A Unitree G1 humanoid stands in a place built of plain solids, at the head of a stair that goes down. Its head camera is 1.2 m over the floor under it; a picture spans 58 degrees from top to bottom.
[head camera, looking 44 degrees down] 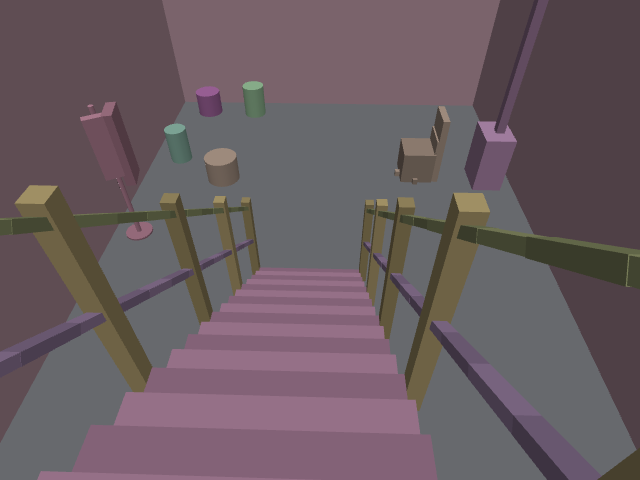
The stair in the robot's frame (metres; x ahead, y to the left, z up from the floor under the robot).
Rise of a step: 0.17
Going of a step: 0.21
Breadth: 1.20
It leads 2 degrees to the right of straight ahead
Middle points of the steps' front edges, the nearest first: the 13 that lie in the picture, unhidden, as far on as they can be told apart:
0.63 0.21 -0.33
0.84 0.21 -0.50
1.04 0.20 -0.67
1.25 0.20 -0.83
1.45 0.19 -1.00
1.66 0.18 -1.17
1.87 0.18 -1.33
2.07 0.17 -1.50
2.28 0.17 -1.67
2.49 0.16 -1.84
2.69 0.15 -2.00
2.90 0.15 -2.17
3.10 0.14 -2.34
